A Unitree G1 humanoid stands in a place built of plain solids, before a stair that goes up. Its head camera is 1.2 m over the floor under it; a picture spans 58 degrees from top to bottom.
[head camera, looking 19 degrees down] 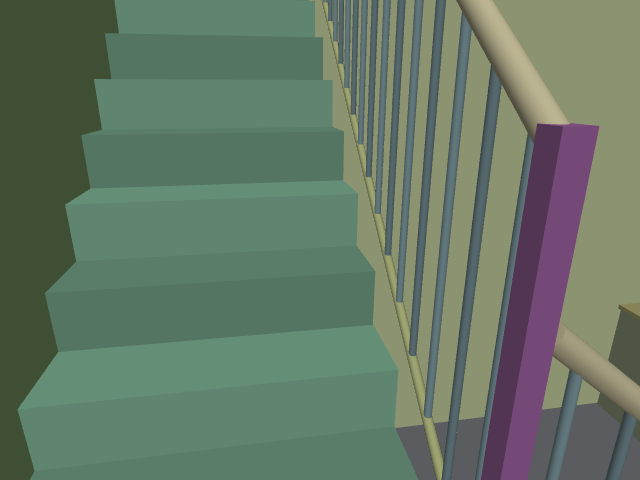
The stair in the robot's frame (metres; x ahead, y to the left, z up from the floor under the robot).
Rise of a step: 0.18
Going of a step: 0.22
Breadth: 0.88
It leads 9 degrees to the left of straight ahead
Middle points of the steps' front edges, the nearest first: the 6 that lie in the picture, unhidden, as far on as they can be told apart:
0.86 0.24 0.53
1.08 0.27 0.71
1.30 0.31 0.89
1.52 0.35 1.07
1.74 0.38 1.24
1.96 0.42 1.42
